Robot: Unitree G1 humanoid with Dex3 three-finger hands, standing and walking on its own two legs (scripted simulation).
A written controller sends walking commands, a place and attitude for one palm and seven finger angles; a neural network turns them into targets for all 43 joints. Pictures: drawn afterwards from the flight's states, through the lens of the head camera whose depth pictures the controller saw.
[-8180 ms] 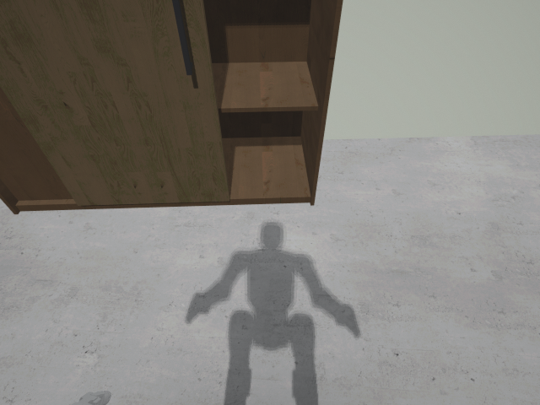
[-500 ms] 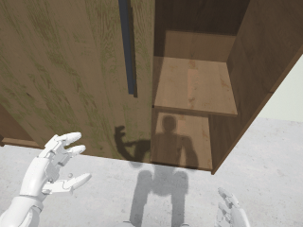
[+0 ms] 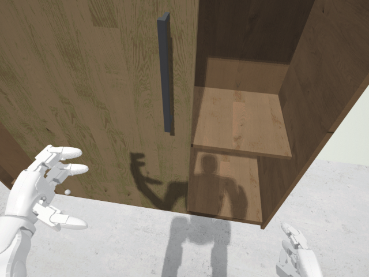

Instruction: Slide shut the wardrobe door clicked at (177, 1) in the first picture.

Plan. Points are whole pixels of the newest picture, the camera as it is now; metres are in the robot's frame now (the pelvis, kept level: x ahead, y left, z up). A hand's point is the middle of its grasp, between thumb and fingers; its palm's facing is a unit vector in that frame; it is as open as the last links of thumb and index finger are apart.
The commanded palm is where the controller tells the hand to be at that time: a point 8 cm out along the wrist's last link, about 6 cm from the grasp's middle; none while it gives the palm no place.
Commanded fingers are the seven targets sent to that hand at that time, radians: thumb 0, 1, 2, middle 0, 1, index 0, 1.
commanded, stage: raise the hand with hooked fingers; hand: left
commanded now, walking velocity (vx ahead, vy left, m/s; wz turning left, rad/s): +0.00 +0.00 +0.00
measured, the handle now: (167, 81) +0.55 +0.09 +0.15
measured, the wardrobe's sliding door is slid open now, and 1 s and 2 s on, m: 0.41 0.41 0.41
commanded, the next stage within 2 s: move the hooked fingers beside the handle in 0.84 s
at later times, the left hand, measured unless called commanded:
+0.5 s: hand (56, 157) +0.28 +0.27 +0.15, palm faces +0.00 -1.00 -0.08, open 14.0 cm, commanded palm +0.25 +0.31 +0.15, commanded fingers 0.00 -0.50 0.30 -0.30 -1.20 -0.30 -1.20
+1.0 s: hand (63, 160) +0.28 +0.25 +0.14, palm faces +0.02 -1.00 -0.07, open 14.0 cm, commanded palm +0.26 +0.30 +0.15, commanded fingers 0.00 -0.50 0.30 -0.30 -1.20 -0.30 -1.20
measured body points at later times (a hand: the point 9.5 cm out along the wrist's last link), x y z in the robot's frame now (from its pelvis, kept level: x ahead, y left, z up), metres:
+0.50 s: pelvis +0.01 -0.01 +0.01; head +0.00 -0.02 +0.46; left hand +0.28 +0.32 +0.16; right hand +0.17 -0.26 -0.06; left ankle +0.00 +0.11 -0.72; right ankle +0.02 -0.12 -0.72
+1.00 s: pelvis +0.01 -0.02 +0.02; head +0.00 -0.04 +0.47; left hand +0.27 +0.31 +0.15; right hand +0.18 -0.26 -0.06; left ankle +0.00 +0.11 -0.72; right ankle +0.02 -0.12 -0.72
